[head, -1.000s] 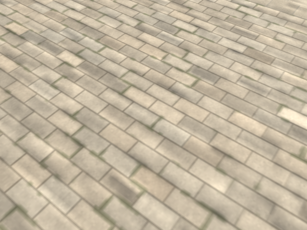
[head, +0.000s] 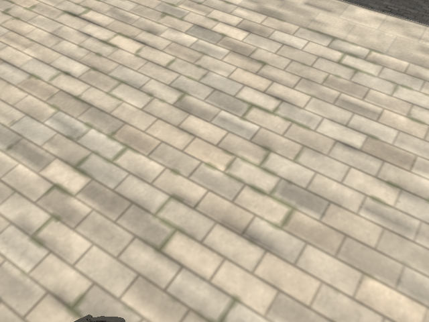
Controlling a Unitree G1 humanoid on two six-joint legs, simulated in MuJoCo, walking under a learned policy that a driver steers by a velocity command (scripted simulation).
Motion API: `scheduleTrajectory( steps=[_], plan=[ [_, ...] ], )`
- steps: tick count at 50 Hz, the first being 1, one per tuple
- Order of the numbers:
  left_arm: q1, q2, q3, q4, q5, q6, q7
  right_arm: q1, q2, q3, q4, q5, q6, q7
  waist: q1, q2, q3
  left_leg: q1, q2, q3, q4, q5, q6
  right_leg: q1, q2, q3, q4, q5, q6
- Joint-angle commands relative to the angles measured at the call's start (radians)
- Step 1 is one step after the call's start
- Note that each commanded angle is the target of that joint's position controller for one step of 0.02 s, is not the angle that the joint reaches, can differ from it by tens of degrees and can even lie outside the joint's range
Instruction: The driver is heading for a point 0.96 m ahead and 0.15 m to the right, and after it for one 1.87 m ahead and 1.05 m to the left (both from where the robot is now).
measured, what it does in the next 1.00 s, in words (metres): walks ahead: right foot, then left foot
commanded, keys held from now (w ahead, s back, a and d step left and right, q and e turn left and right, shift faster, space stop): w+shift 0.62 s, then w+e+shift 0.20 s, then q+shift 0.18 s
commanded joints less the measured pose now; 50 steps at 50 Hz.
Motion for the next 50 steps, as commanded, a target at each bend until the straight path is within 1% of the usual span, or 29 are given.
scheduleTrajectory(
  steps=[1,4,6,7,8,9,10,12,15,19,22,24,26,28,29,30,31,32,33,34,35,38,39,41,44,46,47,48,50],
  plan=[
    [-0.127,0.032,-0.009,-0.078,-0.014,-0.010,-0.002,-0.013,-0.141,-0.012,-0.056,0.007,-0.026,-0.013,0.031,0.038,0.160,-0.199,0.253,-0.068,-0.166,0.688,0.053,0.224,0.071,-0.076,-0.179,0.100,-0.025],
    [-0.066,0.090,0.008,-0.072,-0.009,-0.010,0.019,0.002,-0.203,-0.017,-0.044,-0.019,-0.007,-0.033,0.083,0.119,0.042,0.048,0.292,-0.040,0.065,1.270,0.025,0.318,0.183,-0.109,-0.231,-0.075,-0.061],
    [0.249,0.162,0.041,0.016,-0.012,-0.010,0.045,-0.039,-0.248,-0.031,-0.042,-0.045,0.024,-0.053,0.235,0.162,-0.128,0.047,0.316,-0.034,0.471,1.352,0.027,0.616,0.215,-0.069,-0.252,-0.208,-0.095],
    [0.441,0.205,0.064,0.071,0.002,-0.006,0.063,-0.088,-0.240,-0.033,-0.056,-0.047,0.030,-0.053,0.325,0.143,-0.207,-0.118,0.285,-0.020,0.759,1.146,0.034,0.856,0.144,-0.006,-0.258,-0.284,-0.122],
    [0.536,0.288,0.088,0.087,0.031,-0.003,0.078,-0.063,-0.106,-0.007,-0.097,-0.030,0.021,-0.034,0.281,-0.059,-0.305,-0.458,0.159,-0.022,1.164,0.438,0.034,1.124,-0.119,0.329,-0.229,-0.566,-0.178],
    [0.491,0.279,0.094,0.091,0.029,-0.002,0.056,0.026,-0.069,0.000,-0.119,0.029,0.001,-0.014,0.182,-0.254,-0.401,-0.776,0.018,-0.156,1.414,-0.148,0.023,1.279,-0.277,0.889,-0.446,-0.717,-0.289],
    [0.390,0.206,0.087,0.091,0.012,-0.008,0.043,-0.118,-0.140,-0.010,-0.149,0.019,-0.003,-0.027,0.172,-0.095,-0.229,-0.881,0.113,-0.182,1.381,-0.029,0.054,1.154,-0.211,0.772,-0.513,-0.710,-0.238],
    [0.312,0.097,0.062,0.110,0.013,-0.027,0.036,-0.236,-0.118,-0.005,-0.178,-0.001,-0.001,-0.018,0.112,0.078,-0.043,-0.830,0.182,-0.172,1.254,0.061,0.053,0.847,-0.146,0.518,-0.566,-0.507,-0.186],
    [0.336,0.057,0.040,0.157,-0.007,-0.050,0.048,-0.238,-0.053,0.012,-0.201,-0.045,0.043,0.016,0.024,0.020,0.045,-0.772,0.241,-0.161,1.142,0.058,0.009,0.624,-0.061,0.352,-0.646,-0.451,-0.138],
    [0.394,0.102,0.041,0.169,-0.024,-0.072,0.038,-0.490,-0.078,0.025,-0.309,-0.050,0.049,0.033,0.053,0.015,0.154,-0.854,0.269,-0.053,0.855,0.259,-0.030,0.542,0.017,0.169,-0.741,-0.172,-0.124],
    [0.454,0.123,0.040,0.180,-0.044,-0.087,0.038,-0.609,-0.063,0.042,-0.342,-0.026,0.040,0.048,0.097,0.018,0.145,-0.652,0.202,0.045,0.562,0.489,-0.013,0.530,0.045,0.089,-0.806,0.093,-0.078],
    [0.494,0.155,0.041,0.199,-0.043,-0.086,0.044,-0.650,-0.083,0.044,-0.358,-0.019,0.038,0.042,0.104,-0.011,0.155,-0.653,0.179,0.051,0.459,0.527,0.013,0.687,0.007,0.062,-0.804,0.293,-0.067],
    [0.503,0.191,0.043,0.202,-0.030,-0.076,0.054,-0.640,-0.126,0.030,-0.357,-0.028,0.036,0.030,0.088,-0.048,0.094,-0.617,0.116,0.076,0.403,0.450,0.036,0.863,-0.018,0.038,-0.706,0.601,-0.053],
    [0.490,0.239,0.052,0.206,-0.002,-0.051,0.073,-0.459,-0.187,0.004,-0.314,-0.030,0.037,0.010,-0.016,-0.112,-0.043,-0.435,0.054,0.052,0.408,0.298,0.063,0.950,-0.057,0.034,-0.435,0.866,-0.040],
    [0.458,0.257,0.058,0.203,0.008,-0.033,0.084,-0.257,-0.222,-0.016,-0.249,-0.028,0.041,-0.007,-0.112,-0.116,-0.142,-0.247,0.041,0.041,0.404,0.226,0.078,0.916,-0.061,0.023,-0.190,0.862,-0.037],
    [0.421,0.241,0.057,0.191,0.015,-0.026,0.088,-0.060,-0.268,-0.039,-0.193,-0.039,0.047,-0.026,-0.201,-0.099,-0.221,-0.025,0.118,-0.029,0.424,0.122,0.101,0.759,-0.024,0.016,0.111,0.659,-0.036],
    [0.472,0.093,0.028,0.154,0.001,-0.032,0.071,0.018,-0.356,-0.064,-0.177,-0.064,0.049,-0.039,-0.135,0.140,-0.317,0.211,0.378,-0.363,0.426,-0.108,0.140,0.452,0.103,0.022,0.525,-0.114,-0.032],
    [0.598,0.062,0.019,0.136,-0.067,-0.050,0.058,-0.039,-0.349,-0.070,-0.182,-0.065,0.049,-0.017,-0.029,0.331,-0.447,0.362,0.545,-0.926,0.180,-0.265,0.237,0.164,0.220,0.163,0.774,-0.579,-0.027],
    [0.457,0.130,0.027,0.118,-0.054,-0.047,0.073,-0.163,-0.261,-0.064,-0.194,-0.051,0.043,-0.005,-0.018,0.136,-0.264,0.215,0.479,-0.780,0.124,-0.303,0.184,0.076,0.117,0.170,0.745,-0.443,-0.052],
    [0.361,0.136,0.029,0.103,-0.047,-0.045,0.069,-0.217,-0.184,-0.047,-0.190,-0.045,0.030,0.000,-0.009,0.018,-0.126,0.023,0.453,-0.602,0.103,-0.192,0.154,0.092,0.081,0.156,0.672,-0.357,-0.049],
    [0.338,0.111,0.025,0.103,-0.037,-0.037,0.062,-0.246,-0.148,-0.040,-0.179,-0.053,0.020,0.002,0.029,-0.039,-0.054,-0.114,0.416,-0.484,0.073,-0.092,0.118,0.137,0.045,0.161,0.608,-0.332,-0.048],
    [0.346,0.051,0.016,0.085,-0.004,0.017,0.027,-0.214,-0.096,-0.019,-0.121,-0.026,-0.005,-0.003,0.101,0.050,0.031,-0.304,0.344,-0.249,-0.002,0.044,0.034,0.199,-0.010,0.160,0.529,-0.303,-0.025],
    [0.305,0.049,0.017,0.071,-0.005,0.029,0.021,-0.210,-0.093,-0.019,-0.109,-0.012,-0.011,-0.002,0.104,0.049,0.060,-0.314,0.311,-0.164,-0.017,0.118,-0.007,0.158,-0.015,0.148,0.517,-0.272,-0.021],
    [0.195,0.049,0.012,0.015,-0.013,0.038,0.012,-0.196,-0.109,-0.020,-0.107,-0.011,-0.023,0.003,0.096,0.060,0.103,-0.335,0.282,-0.024,-0.045,0.339,-0.057,0.110,-0.009,0.092,0.429,-0.178,-0.013],
    [0.071,0.019,-0.014,-0.026,-0.002,0.004,0.006,-0.132,-0.084,0.006,-0.074,-0.009,-0.030,-0.001,0.082,0.022,0.167,-0.404,0.191,0.093,0.003,0.857,-0.035,0.225,0.087,-0.026,0.065,-0.044,0.003],
    [0.032,-0.001,-0.032,-0.022,-0.001,-0.019,0.001,-0.056,-0.130,0.008,-0.040,0.015,-0.032,-0.018,0.061,0.039,0.151,-0.376,0.211,0.044,0.013,0.958,0.001,0.376,0.139,-0.114,-0.152,0.079,0.008],
    [0.051,0.015,-0.031,-0.010,0.002,-0.021,0.007,-0.052,-0.169,0.002,-0.035,0.020,-0.030,-0.025,0.069,0.067,0.120,-0.321,0.226,0.020,0.043,1.030,0.005,0.434,0.170,-0.114,-0.193,0.104,0.003],
    [0.012,0.075,0.000,-0.058,-0.048,-0.042,0.016,-0.054,-0.269,-0.020,-0.045,0.049,-0.008,-0.048,0.091,0.127,0.026,-0.208,0.270,-0.056,0.145,1.123,-0.005,0.454,0.186,-0.011,-0.198,0.026,0.003],
    [0.146,0.193,0.038,-0.032,-0.041,-0.054,0.029,-0.152,-0.281,-0.028,-0.068,0.026,0.026,-0.061,0.206,0.156,-0.063,-0.056,0.279,-0.105,0.334,1.132,-0.028,0.514,0.187,0.046,-0.315,0.060,-0.026]
  ],
)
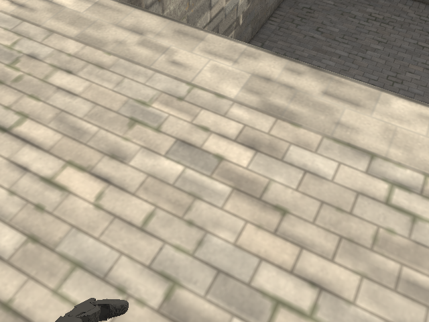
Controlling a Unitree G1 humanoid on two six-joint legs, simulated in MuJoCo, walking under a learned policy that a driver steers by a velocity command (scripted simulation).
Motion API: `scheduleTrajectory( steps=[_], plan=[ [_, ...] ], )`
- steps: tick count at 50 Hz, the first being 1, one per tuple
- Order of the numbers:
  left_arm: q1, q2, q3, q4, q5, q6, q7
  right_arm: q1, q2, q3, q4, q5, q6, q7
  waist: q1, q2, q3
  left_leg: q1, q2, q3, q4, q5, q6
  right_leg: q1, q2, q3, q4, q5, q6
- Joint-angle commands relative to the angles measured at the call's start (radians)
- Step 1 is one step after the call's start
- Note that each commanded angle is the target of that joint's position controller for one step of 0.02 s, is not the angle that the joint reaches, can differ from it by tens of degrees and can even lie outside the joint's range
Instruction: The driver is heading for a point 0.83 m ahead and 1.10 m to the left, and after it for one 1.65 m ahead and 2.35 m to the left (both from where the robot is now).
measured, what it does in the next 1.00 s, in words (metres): walks ahead, turning left: right foot, then left foot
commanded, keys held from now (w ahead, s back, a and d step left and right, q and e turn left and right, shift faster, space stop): q+shift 1.00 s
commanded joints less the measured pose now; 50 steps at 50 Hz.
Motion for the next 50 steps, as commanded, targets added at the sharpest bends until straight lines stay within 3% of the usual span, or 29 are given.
scheduleTrajectory(
  steps=[1,2,3,4,5,6,7,10,12,15,20,23,24,25,26,27,28,29,30,31,33,36,42,45,46,47,48,49,50],
  plan=[
    [0.337,0.215,0.079,0.031,0.002,-0.027,0.028,-0.197,-0.270,-0.053,-0.106,-0.005,0.028,-0.022,0.304,0.168,-0.186,-0.146,0.185,-0.133,0.433,1.161,-0.013,0.505,0.000,0.057,-0.177,0.253,-0.040],
    [0.461,0.279,0.086,0.063,0.039,-0.011,0.049,-0.208,-0.186,-0.033,-0.157,-0.023,0.028,-0.017,0.301,0.045,-0.347,-0.386,0.076,-0.106,0.828,0.579,-0.049,0.833,-0.220,0.211,0.012,0.737,-0.083],
    [0.412,0.245,0.055,0.011,0.084,-0.017,0.041,0.056,-0.009,0.009,-0.133,-0.007,0.028,0.000,0.166,-0.251,-0.600,-0.707,-0.076,-0.254,1.248,-0.275,-0.083,1.182,-0.532,0.556,0.098,1.116,-0.313],
    [0.369,0.185,0.053,-0.024,0.059,-0.002,0.041,0.030,-0.155,-0.028,-0.137,0.009,0.028,0.009,0.205,-0.119,-0.659,-0.722,-0.008,-0.344,1.282,-0.243,-0.076,1.068,-0.496,0.514,0.025,0.951,-0.309],
    [0.268,0.168,0.052,-0.047,0.035,0.009,0.049,-0.089,-0.204,-0.055,-0.189,0.038,0.043,0.003,0.171,-0.086,-0.463,-0.803,0.052,-0.283,1.222,-0.188,-0.084,0.906,-0.450,0.385,-0.035,0.692,-0.256],
    [0.205,0.146,0.050,-0.032,0.010,0.013,0.056,-0.145,-0.181,-0.059,-0.201,0.031,0.060,-0.008,0.129,0.021,-0.289,-0.833,0.096,-0.220,1.154,-0.138,-0.103,0.707,-0.384,0.297,-0.112,0.508,-0.205],
    [0.159,0.114,0.041,-0.038,0.001,0.013,0.063,-0.144,-0.176,-0.073,-0.196,0.023,0.084,-0.018,0.091,0.024,-0.208,-0.808,0.127,-0.200,1.127,-0.097,-0.116,0.560,-0.352,0.233,-0.174,0.363,-0.180],
    [0.057,0.129,0.054,-0.036,0.026,0.014,0.057,-0.106,-0.092,-0.070,-0.227,0.018,0.145,-0.025,0.015,-0.056,-0.096,-0.680,0.175,-0.154,1.009,-0.049,-0.132,0.252,-0.317,0.068,-0.302,0.190,-0.166],
    [0.041,0.163,0.070,-0.032,0.031,0.015,0.069,-0.180,-0.112,-0.077,-0.284,0.009,0.148,-0.027,0.017,-0.062,-0.112,-0.715,0.198,-0.148,0.887,0.051,-0.128,0.271,-0.327,0.011,-0.317,0.200,-0.170],
    [0.003,0.180,0.081,-0.043,0.022,0.038,0.093,-0.235,-0.131,-0.082,-0.316,0.002,0.140,-0.004,0.030,-0.052,-0.177,-0.673,0.200,-0.115,0.704,0.268,-0.099,0.340,-0.311,-0.091,-0.288,0.127,-0.148],
    [0.020,0.209,0.096,-0.029,-0.014,0.078,0.090,-0.352,-0.187,-0.104,-0.387,0.001,0.154,0.037,0.065,-0.075,-0.156,-0.650,0.158,-0.040,0.503,0.253,-0.039,0.473,-0.354,-0.134,-0.214,-0.001,-0.087],
    [0.024,0.205,0.104,-0.013,-0.041,0.092,0.084,-0.310,-0.201,-0.124,-0.399,-0.003,0.153,0.040,0.027,-0.052,-0.152,-0.553,0.107,-0.003,0.317,0.271,0.028,0.511,-0.351,-0.172,-0.044,-0.006,0.005],
    [0.078,0.186,0.104,0.005,-0.035,0.097,0.078,-0.232,-0.260,-0.151,-0.384,-0.015,0.145,0.025,0.003,0.053,-0.159,-0.423,0.098,-0.078,0.220,0.478,0.077,0.437,-0.281,-0.201,0.147,-0.068,0.061],
    [0.074,0.161,0.099,-0.040,0.005,0.094,0.074,-0.200,-0.415,-0.190,-0.395,-0.024,0.141,0.006,0.035,0.357,-0.133,-0.261,0.299,-0.441,0.178,1.015,0.193,0.136,-0.132,-0.238,0.479,-0.558,0.148],
    [0.027,0.144,0.089,-0.089,0.024,0.086,0.072,-0.208,-0.434,-0.179,-0.426,-0.060,0.119,0.015,0.053,0.353,-0.281,-0.130,0.410,-0.756,0.136,0.893,0.373,-0.092,0.006,-0.009,0.726,-0.831,0.180],
    [-0.013,0.172,0.095,-0.089,0.005,0.078,0.066,-0.225,-0.397,-0.173,-0.439,-0.050,0.096,0.031,0.023,0.196,-0.326,-0.104,0.406,-0.720,0.104,0.791,0.354,-0.146,-0.005,0.117,0.780,-0.785,0.157],
    [-0.033,0.165,0.095,-0.093,-0.010,0.071,0.069,-0.259,-0.373,-0.167,-0.446,-0.029,0.085,0.028,0.042,0.132,-0.285,-0.132,0.360,-0.648,0.106,0.712,0.301,-0.164,-0.011,0.144,0.755,-0.693,0.130],
    [-0.020,0.164,0.097,-0.073,0.002,0.070,0.080,-0.309,-0.332,-0.157,-0.456,-0.003,0.089,0.018,0.072,0.069,-0.244,-0.188,0.314,-0.582,0.108,0.645,0.245,-0.158,-0.031,0.160,0.696,-0.617,0.127],
    [-0.011,0.181,0.104,-0.071,0.012,0.073,0.087,-0.358,-0.296,-0.145,-0.472,0.009,0.101,0.003,0.095,0.077,-0.230,-0.261,0.289,-0.544,0.103,0.598,0.215,-0.113,-0.039,0.170,0.631,-0.566,0.126],
    [-0.007,0.182,0.106,-0.073,0.010,0.076,0.085,-0.378,-0.279,-0.139,-0.489,0.004,0.112,-0.009,0.108,0.102,-0.232,-0.310,0.260,-0.525,0.097,0.575,0.198,-0.058,-0.030,0.166,0.588,-0.535,0.128],
    [0.002,0.148,0.099,-0.070,0.002,0.079,0.081,-0.370,-0.282,-0.143,-0.510,-0.008,0.124,-0.024,0.106,0.104,-0.244,-0.325,0.222,-0.510,0.104,0.575,0.180,-0.015,0.010,0.160,0.468,-0.489,0.141],
    [-0.010,0.122,0.089,-0.071,-0.005,0.080,0.079,-0.352,-0.302,-0.153,-0.529,-0.006,0.136,-0.040,0.090,0.120,-0.249,-0.334,0.203,-0.549,0.111,0.491,0.171,0.025,0.045,0.178,0.315,-0.453,0.159],
    [0.002,0.150,0.101,-0.075,-0.010,0.075,0.065,-0.373,-0.299,-0.152,-0.570,-0.010,0.157,-0.036,0.066,0.199,-0.208,-0.403,0.164,-0.659,0.112,0.312,0.136,0.129,0.071,0.198,0.145,-0.429,0.149],
    [0.063,0.173,0.115,-0.068,-0.013,0.062,0.054,-0.408,-0.299,-0.150,-0.593,-0.003,0.163,-0.030,0.085,0.218,-0.202,-0.440,0.133,-0.706,0.146,0.308,0.112,0.257,0.064,0.193,-0.022,-0.407,0.124],
    [0.110,0.182,0.124,-0.055,-0.012,0.059,0.053,-0.432,-0.293,-0.146,-0.602,0.004,0.167,-0.029,0.112,0.205,-0.198,-0.486,0.099,-0.692,0.177,0.269,0.086,0.351,0.045,0.176,-0.142,-0.319,0.112],
    [0.148,0.224,0.139,-0.047,-0.004,0.064,0.056,-0.409,-0.255,-0.133,-0.607,0.005,0.170,-0.026,0.106,0.125,-0.223,-0.585,0.039,-0.637,0.281,0.079,0.046,0.492,-0.080,0.250,-0.210,-0.278,0.070],
    [0.125,0.298,0.150,-0.063,0.017,0.080,0.063,-0.357,-0.197,-0.116,-0.615,0.007,0.171,-0.022,0.050,-0.157,-0.213,-0.782,-0.115,-0.416,0.511,-0.188,-0.005,0.585,-0.300,0.488,-0.258,-0.213,-0.049],
    [0.105,0.272,0.146,-0.082,0.050,0.073,0.063,-0.345,-0.280,-0.139,-0.626,-0.006,0.152,-0.010,0.037,-0.274,-0.181,-0.868,-0.072,-0.346,0.758,-0.187,-0.052,0.502,-0.423,0.649,-0.308,-0.178,-0.162],
    [0.037,0.211,0.131,-0.120,0.042,0.070,0.073,-0.335,-0.346,-0.156,-0.599,-0.009,0.148,-0.002,0.027,-0.193,-0.153,-0.868,-0.003,-0.315,0.874,-0.105,-0.078,0.466,-0.398,0.546,-0.294,-0.195,-0.157]
  ],
)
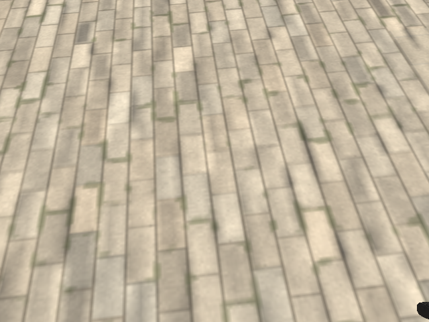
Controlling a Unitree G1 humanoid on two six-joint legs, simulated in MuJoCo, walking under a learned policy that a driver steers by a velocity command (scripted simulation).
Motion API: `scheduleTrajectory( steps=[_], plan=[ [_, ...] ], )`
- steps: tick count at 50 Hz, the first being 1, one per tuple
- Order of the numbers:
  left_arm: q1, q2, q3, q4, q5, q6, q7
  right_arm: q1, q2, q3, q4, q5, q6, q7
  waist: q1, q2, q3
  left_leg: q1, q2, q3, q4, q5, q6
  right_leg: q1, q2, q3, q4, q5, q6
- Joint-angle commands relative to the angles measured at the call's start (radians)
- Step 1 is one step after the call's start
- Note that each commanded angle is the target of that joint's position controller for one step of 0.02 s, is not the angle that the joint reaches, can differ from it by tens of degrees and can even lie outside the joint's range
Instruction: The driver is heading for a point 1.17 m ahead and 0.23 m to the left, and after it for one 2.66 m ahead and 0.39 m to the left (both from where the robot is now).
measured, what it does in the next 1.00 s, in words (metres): steps on the spot, turning left: left foot, then right foot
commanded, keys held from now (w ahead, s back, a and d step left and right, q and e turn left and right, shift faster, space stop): q+shift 0.34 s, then shift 0.66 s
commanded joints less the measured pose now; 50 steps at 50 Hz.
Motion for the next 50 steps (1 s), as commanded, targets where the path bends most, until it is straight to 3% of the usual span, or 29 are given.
scheduleTrajectory(
  steps=[1,2,3,4,7,9,13,16,17,18,19,20,21,22,23,24,27,31,36,38,39,40,41,42,43,44,46,50],
  plan=[
    [-0.125,0.092,0.021,-0.132,0.006,-0.010,0.025,0.083,-0.190,-0.056,-0.043,-0.004,-0.018,0.015,-0.052,-0.200,-0.071,-0.172,0.130,0.083,0.380,-0.032,-0.048,0.155,-0.359,0.289,-0.219,0.061,-0.203],
    [-0.131,0.087,0.016,-0.141,-0.006,-0.003,0.037,0.096,-0.162,-0.050,-0.027,-0.009,-0.009,0.013,-0.049,-0.157,-0.064,-0.183,0.140,0.106,0.452,0.025,-0.059,0.157,-0.311,0.214,-0.205,0.051,-0.175],
    [-0.121,0.092,0.012,-0.141,-0.012,0.002,0.046,0.099,-0.131,-0.037,-0.030,-0.006,-0.004,0.018,-0.037,-0.141,-0.042,-0.204,0.155,0.133,0.498,0.052,-0.070,0.152,-0.302,0.159,-0.206,0.102,-0.179],
    [-0.097,0.104,0.012,-0.138,-0.008,0.005,0.051,0.079,-0.108,-0.026,-0.042,0.002,-0.003,0.022,-0.024,-0.135,-0.030,-0.216,0.178,0.172,0.479,0.076,-0.076,0.158,-0.290,0.103,-0.214,0.141,-0.182],
    [0.002,0.138,0.022,-0.120,0.003,0.017,0.050,-0.011,-0.072,-0.006,-0.081,0.009,-0.006,0.023,0.047,-0.180,-0.051,-0.259,0.235,0.225,0.347,0.088,-0.104,0.284,-0.316,0.034,-0.212,0.222,-0.212],
    [0.019,0.163,0.032,-0.117,0.002,0.022,0.042,-0.027,-0.059,0.000,-0.092,0.004,-0.007,0.028,0.061,-0.198,-0.077,-0.224,0.263,0.238,0.257,0.071,-0.110,0.320,-0.344,-0.006,-0.204,0.255,-0.220],
    [-0.018,0.200,0.048,-0.121,-0.011,0.023,0.019,-0.001,-0.059,-0.001,-0.074,0.003,0.000,0.039,0.040,-0.224,-0.094,-0.027,0.258,0.311,0.056,0.081,-0.078,0.247,-0.364,-0.128,-0.185,0.268,-0.184],
    [-0.016,0.198,0.054,-0.109,-0.039,0.012,-0.002,0.021,-0.070,-0.017,-0.063,0.006,0.020,0.046,0.016,-0.230,-0.099,0.079,0.236,0.344,-0.115,0.103,-0.028,0.257,-0.397,-0.169,-0.117,0.255,-0.137],
    [-0.025,0.187,0.054,-0.104,-0.051,0.011,-0.006,0.058,-0.068,-0.025,-0.048,0.008,0.023,0.046,-0.013,-0.216,-0.109,0.156,0.214,0.361,-0.224,0.161,0.000,0.243,-0.390,-0.200,-0.054,0.232,-0.101],
    [0.013,0.149,0.045,-0.085,-0.057,0.010,-0.011,0.121,-0.088,-0.039,-0.022,0.002,0.023,0.037,-0.036,-0.160,-0.122,0.304,0.182,0.337,-0.332,0.240,0.039,0.159,-0.348,-0.241,0.065,0.184,-0.048],
    [0.037,0.103,0.031,-0.091,-0.032,0.009,-0.018,0.200,-0.194,-0.073,-0.010,0.000,0.014,0.022,-0.054,0.071,-0.121,0.525,0.316,0.098,-0.414,0.604,0.114,-0.096,-0.247,-0.311,0.342,-0.071,0.036],
    [-0.009,0.050,0.004,-0.173,0.014,0.003,-0.014,0.169,-0.301,-0.077,-0.044,-0.024,-0.005,0.015,-0.004,0.342,-0.156,0.615,0.561,-0.272,-0.377,0.895,0.312,-0.427,-0.119,-0.246,0.620,-0.509,0.099],
    [-0.090,0.113,0.021,-0.171,-0.004,0.000,-0.004,0.186,-0.234,-0.063,-0.047,-0.051,-0.035,0.030,-0.099,0.192,-0.255,0.557,0.588,-0.258,-0.415,0.851,0.377,-0.428,-0.113,-0.073,0.770,-0.494,0.090],
    [-0.105,0.128,0.024,-0.172,-0.030,0.003,0.002,0.162,-0.201,-0.044,-0.026,-0.051,-0.054,0.032,-0.073,0.143,-0.207,0.508,0.534,-0.153,-0.423,0.756,0.324,-0.426,-0.128,-0.053,0.785,-0.406,0.065],
    [-0.080,0.119,0.024,-0.152,-0.028,0.008,0.013,0.107,-0.164,-0.033,-0.017,-0.031,-0.059,0.024,-0.037,0.096,-0.161,0.459,0.472,-0.075,-0.420,0.657,0.257,-0.421,-0.147,-0.044,0.742,-0.315,0.052],
    [-0.058,0.129,0.026,-0.137,-0.017,0.015,0.021,0.052,-0.124,-0.017,-0.020,-0.013,-0.054,0.017,-0.013,0.086,-0.139,0.412,0.438,-0.032,-0.418,0.629,0.219,-0.393,-0.152,-0.039,0.710,-0.247,0.055],
    [0.015,0.119,0.023,-0.108,-0.017,0.025,0.016,-0.005,-0.102,0.005,-0.021,-0.030,-0.055,0.002,0.028,0.086,-0.160,0.326,0.394,0.042,-0.434,0.685,0.213,-0.263,-0.115,-0.062,0.705,-0.124,0.071],
    [-0.010,0.072,-0.002,-0.118,-0.019,0.030,0.012,0.002,-0.084,0.017,0.010,-0.032,-0.058,-0.003,0.007,0.090,-0.129,0.336,0.381,0.045,-0.439,0.587,0.212,-0.208,-0.116,-0.052,0.467,-0.101,0.077],
    [-0.015,0.076,-0.008,-0.130,-0.023,0.031,0.001,0.004,-0.078,0.026,0.043,-0.035,-0.054,0.016,-0.018,0.107,-0.083,0.262,0.389,-0.009,-0.419,0.482,0.230,-0.059,-0.100,-0.069,0.256,-0.176,0.057],
    [0.010,0.060,-0.013,-0.125,-0.023,0.023,-0.004,-0.015,-0.052,0.039,0.057,-0.027,-0.054,0.021,0.006,0.093,-0.075,0.246,0.369,-0.020,-0.386,0.463,0.210,0.024,-0.089,-0.081,0.103,-0.112,0.039],
    [0.036,0.044,-0.019,-0.119,-0.015,0.016,-0.008,-0.016,-0.030,0.048,0.067,-0.021,-0.056,0.021,0.032,0.072,-0.074,0.221,0.342,-0.009,-0.372,0.420,0.175,0.114,-0.086,-0.086,-0.049,0.038,0.025],
    [0.051,0.063,-0.021,-0.119,0.003,0.009,-0.007,0.018,-0.001,0.058,0.078,-0.031,-0.063,0.021,0.022,0.028,-0.099,0.190,0.296,0.004,-0.350,0.328,0.120,0.213,-0.133,-0.025,-0.085,0.206,0.010],
    [0.050,0.142,-0.007,-0.134,0.012,0.005,-0.002,0.074,0.003,0.058,0.083,-0.049,-0.072,0.023,-0.034,-0.113,-0.115,0.151,0.211,0.069,-0.275,0.189,0.063,0.264,-0.238,0.064,-0.053,0.421,-0.039],
    [0.003,0.115,-0.015,-0.122,0.004,0.004,-0.005,0.112,0.016,0.058,0.095,-0.052,-0.074,0.023,-0.078,-0.237,-0.129,0.216,0.173,0.134,-0.297,0.109,0.020,0.166,-0.270,0.090,-0.058,0.309,-0.115],
    [-0.031,0.061,-0.026,-0.135,-0.007,0.000,-0.012,0.062,-0.019,0.053,0.104,-0.055,-0.070,0.020,-0.046,-0.211,-0.094,0.262,0.182,0.140,-0.317,0.152,0.001,0.103,-0.229,0.074,-0.074,0.145,-0.104],
    [-0.025,0.054,-0.027,-0.135,-0.006,-0.003,-0.013,0.016,-0.038,0.043,0.103,-0.047,-0.064,0.018,-0.016,-0.167,-0.072,0.252,0.177,0.139,-0.309,0.186,0.009,0.098,-0.188,0.032,-0.066,0.069,-0.066],
    [0.002,0.068,-0.027,-0.130,-0.007,-0.015,-0.012,0.000,-0.019,0.045,0.101,-0.042,-0.048,0.015,0.000,-0.137,-0.057,0.251,0.183,0.123,-0.309,0.253,0.025,0.095,-0.161,0.000,-0.049,0.047,-0.034],
    [0.029,0.048,-0.037,-0.130,-0.009,-0.018,-0.003,0.025,0.009,0.046,0.126,-0.036,-0.050,0.017,0.007,-0.093,-0.060,0.247,0.189,0.116,-0.315,0.295,0.030,0.122,-0.146,-0.023,-0.021,0.074,-0.030]
  ],
)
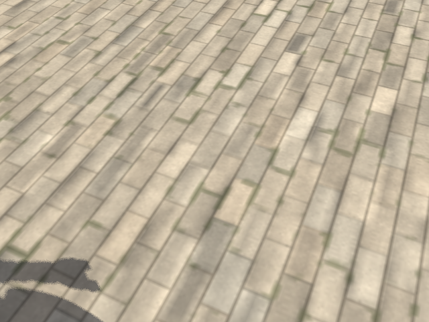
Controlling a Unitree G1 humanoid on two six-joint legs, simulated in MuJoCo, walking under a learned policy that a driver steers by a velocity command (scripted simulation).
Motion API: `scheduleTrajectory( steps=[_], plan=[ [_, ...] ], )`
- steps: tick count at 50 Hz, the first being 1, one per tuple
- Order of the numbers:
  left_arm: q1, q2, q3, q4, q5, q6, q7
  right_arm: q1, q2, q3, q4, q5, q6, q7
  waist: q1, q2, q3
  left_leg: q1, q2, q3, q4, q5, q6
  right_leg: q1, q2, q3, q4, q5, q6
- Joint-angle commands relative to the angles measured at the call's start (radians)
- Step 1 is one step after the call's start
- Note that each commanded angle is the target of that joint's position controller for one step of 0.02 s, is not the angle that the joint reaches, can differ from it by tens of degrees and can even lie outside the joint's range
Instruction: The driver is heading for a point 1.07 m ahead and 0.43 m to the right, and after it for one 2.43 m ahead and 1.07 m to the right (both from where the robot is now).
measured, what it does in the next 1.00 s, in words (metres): walks ahead: left foot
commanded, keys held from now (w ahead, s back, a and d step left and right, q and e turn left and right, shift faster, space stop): shift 0.56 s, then w+shift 0.26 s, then w+e+shift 0.18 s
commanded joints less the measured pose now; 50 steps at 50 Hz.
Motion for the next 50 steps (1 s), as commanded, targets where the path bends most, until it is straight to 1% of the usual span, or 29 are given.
scheduleTrajectory(
  steps=[1,4,8,18,28,29,30,31,32,33,34,35,36,37,38,39,40,41,42,43,44,45,46,47,48,49,50],
  plan=[
    [-0.022,0.115,0.025,-0.072,-0.002,-0.015,0.008,-0.031,-0.096,-0.032,-0.061,0.003,-0.017,-0.004,0.008,-0.050,-0.057,0.003,0.059,-0.062,-0.065,0.194,0.028,0.043,-0.067,0.070,-0.085,0.199,-0.042],
    [-0.021,0.111,0.023,-0.076,-0.004,-0.011,0.010,-0.018,-0.091,-0.034,-0.043,0.004,-0.018,-0.006,0.009,-0.022,-0.056,0.007,0.060,-0.063,-0.065,0.214,0.021,0.052,-0.062,0.065,-0.078,0.211,-0.047],
    [-0.020,0.103,0.019,-0.073,-0.005,-0.011,0.008,-0.002,-0.092,-0.037,-0.020,0.005,-0.017,-0.013,0.006,-0.009,-0.051,0.024,0.064,-0.065,-0.064,0.237,0.013,0.049,-0.055,0.060,-0.078,0.220,-0.050],
    [0.000,0.091,0.015,-0.034,-0.007,-0.015,0.006,0.016,-0.093,-0.041,0.037,0.007,-0.010,-0.032,0.000,-0.019,-0.033,0.060,0.068,-0.064,-0.070,0.258,-0.001,0.038,-0.044,0.054,-0.100,0.217,-0.050],
    [0.028,0.092,0.015,0.038,-0.008,-0.019,0.010,0.024,-0.089,-0.045,0.124,0.010,-0.006,-0.043,-0.001,-0.022,-0.012,0.079,0.069,-0.055,-0.090,0.254,-0.016,0.041,-0.042,0.060,-0.138,0.201,-0.057],
    [0.069,0.116,0.024,0.061,-0.014,-0.014,0.013,0.061,-0.086,-0.047,0.148,0.017,-0.004,-0.044,0.004,-0.050,-0.054,0.070,0.025,-0.002,-0.051,0.042,-0.010,0.070,-0.034,0.065,-0.159,-0.028,-0.077],
    [0.117,0.162,0.042,0.078,-0.028,-0.007,0.016,0.059,-0.093,-0.053,0.150,0.028,-0.009,-0.040,0.027,-0.102,-0.017,-0.042,-0.014,0.050,0.034,-0.192,-0.001,0.087,-0.079,0.159,-0.224,-0.374,-0.126],
    [0.185,0.197,0.053,0.096,-0.040,-0.007,0.022,-0.005,-0.093,-0.053,0.115,0.038,-0.027,-0.033,0.057,-0.175,0.052,-0.207,-0.013,0.095,0.166,-0.258,0.004,0.107,-0.217,0.368,-0.355,-0.655,-0.205],
    [0.207,0.237,0.064,0.103,-0.043,-0.018,0.029,-0.103,-0.089,-0.050,0.063,0.057,-0.052,-0.023,0.078,-0.229,0.154,-0.355,0.049,0.071,0.318,-0.239,0.018,0.077,-0.370,0.599,-0.481,-0.751,-0.290],
    [0.207,0.232,0.063,0.102,-0.030,-0.039,0.033,-0.166,-0.104,-0.054,0.035,0.063,-0.074,-0.016,0.085,-0.181,0.201,-0.482,0.108,0.010,0.439,-0.232,0.031,0.098,-0.425,0.682,-0.518,-0.661,-0.318],
    [0.174,0.207,0.057,0.092,-0.023,-0.059,0.033,-0.147,-0.099,-0.056,0.043,0.059,-0.092,-0.009,0.056,-0.131,0.176,-0.546,0.146,-0.013,0.484,-0.159,0.043,0.162,-0.406,0.638,-0.494,-0.534,-0.294],
    [0.147,0.185,0.053,0.080,-0.025,-0.070,0.030,-0.104,-0.094,-0.057,0.062,0.052,-0.108,0.000,0.036,-0.103,0.111,-0.545,0.166,-0.010,0.478,-0.104,0.053,0.209,-0.364,0.554,-0.474,-0.436,-0.260],
    [0.133,0.180,0.053,0.073,-0.034,-0.072,0.026,-0.080,-0.094,-0.058,0.074,0.049,-0.119,0.007,0.028,-0.098,0.072,-0.504,0.173,0.010,0.415,-0.070,0.049,0.213,-0.320,0.460,-0.472,-0.363,-0.229],
    [0.131,0.179,0.055,0.071,-0.040,-0.070,0.023,-0.079,-0.085,-0.056,0.083,0.045,-0.125,0.012,0.031,-0.107,0.045,-0.430,0.160,0.047,0.340,-0.035,0.035,0.189,-0.268,0.361,-0.473,-0.283,-0.203],
    [0.131,0.185,0.058,0.071,-0.043,-0.067,0.022,-0.083,-0.063,-0.049,0.089,0.042,-0.129,0.015,0.029,-0.121,0.031,-0.341,0.140,0.079,0.263,0.003,0.018,0.143,-0.220,0.276,-0.469,-0.216,-0.186],
    [0.130,0.194,0.061,0.072,-0.046,-0.066,0.021,-0.083,-0.048,-0.043,0.093,0.039,-0.131,0.017,0.024,-0.133,0.027,-0.255,0.120,0.105,0.188,0.034,0.002,0.091,-0.188,0.213,-0.466,-0.177,-0.181],
    [0.157,0.200,0.067,0.105,0.018,-0.057,-0.001,-0.105,-0.043,-0.037,0.076,-0.044,-0.090,0.059,0.025,-0.135,0.029,-0.171,0.068,0.166,0.095,-0.002,-0.007,0.041,-0.141,0.144,-0.467,-0.208,-0.181],
    [0.168,0.208,0.074,0.111,0.024,-0.053,-0.011,-0.107,-0.046,-0.041,0.071,-0.042,-0.071,0.073,0.029,-0.168,0.041,-0.109,0.053,0.194,0.052,0.002,-0.010,0.008,-0.147,0.134,-0.460,-0.222,-0.189],
    [0.173,0.204,0.076,0.116,0.012,-0.048,-0.016,-0.094,-0.057,-0.042,0.066,-0.027,-0.064,0.074,0.023,-0.167,0.052,-0.032,0.050,0.196,0.016,0.038,-0.009,-0.050,-0.166,0.157,-0.444,-0.250,-0.196],
    [0.144,0.209,0.079,0.112,0.001,-0.044,-0.018,-0.035,-0.063,-0.044,0.077,-0.016,-0.065,0.069,-0.018,-0.147,0.063,0.069,0.050,0.195,-0.030,0.095,-0.006,-0.125,-0.172,0.168,-0.408,-0.281,-0.194],
    [0.110,0.204,0.079,0.103,-0.002,-0.041,-0.019,0.064,-0.088,-0.053,0.104,-0.014,-0.072,0.056,-0.074,-0.100,0.054,0.207,0.045,0.186,-0.054,0.089,-0.004,-0.216,-0.155,0.169,-0.328,-0.282,-0.184],
    [0.058,0.165,0.066,0.085,0.010,-0.045,-0.020,0.252,-0.133,-0.069,0.159,-0.014,-0.089,0.036,-0.172,0.003,-0.002,0.428,0.067,0.140,-0.080,0.026,0.002,-0.347,-0.090,0.133,-0.104,-0.218,-0.163],
    [-0.026,0.044,0.033,0.035,0.026,-0.053,-0.019,0.449,-0.249,-0.090,0.186,-0.044,-0.107,0.014,-0.264,0.274,-0.077,0.512,0.325,-0.186,-0.238,-0.360,0.004,-0.475,0.042,0.031,0.371,-0.224,-0.127],
    [0.017,0.009,0.026,-0.007,-0.010,-0.056,-0.015,0.360,-0.312,-0.089,0.151,-0.057,-0.111,0.004,-0.173,0.310,-0.057,0.420,0.485,-0.614,-0.445,-0.700,0.052,-0.653,0.106,0.118,0.603,-0.184,-0.136],
    [0.041,0.059,0.034,-0.006,-0.011,-0.051,-0.020,0.221,-0.268,-0.080,0.118,-0.042,-0.107,0.004,-0.091,0.185,0.004,0.333,0.504,-0.590,-0.445,-0.672,0.072,-0.682,0.013,0.164,0.699,-0.058,-0.143],
    [0.050,0.102,0.044,0.008,-0.003,-0.047,-0.033,0.136,-0.197,-0.061,0.096,-0.026,-0.115,0.010,-0.056,0.090,0.015,0.278,0.446,-0.434,-0.408,-0.522,0.052,-0.649,-0.026,0.158,0.687,0.035,-0.130],
    [0.093,0.105,0.048,0.034,0.002,-0.041,-0.045,0.097,-0.161,-0.050,0.092,-0.020,-0.121,0.013,-0.022,0.080,0.009,0.234,0.388,-0.283,-0.412,-0.386,0.035,-0.588,-0.056,0.141,0.666,0.083,-0.109]
  ],
)
Next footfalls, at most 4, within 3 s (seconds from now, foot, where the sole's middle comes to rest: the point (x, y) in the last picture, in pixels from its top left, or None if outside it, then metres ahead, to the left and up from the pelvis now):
0.90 left None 0.16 0.16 -0.77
1.40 right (257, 318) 0.52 -0.08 -0.77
1.84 left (289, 197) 0.98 -0.24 -0.77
2.28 right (404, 177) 1.07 -0.70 -0.77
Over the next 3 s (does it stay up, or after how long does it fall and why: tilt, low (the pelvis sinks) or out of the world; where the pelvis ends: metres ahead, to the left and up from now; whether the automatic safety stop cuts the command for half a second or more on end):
stays up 1.56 -0.85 0.00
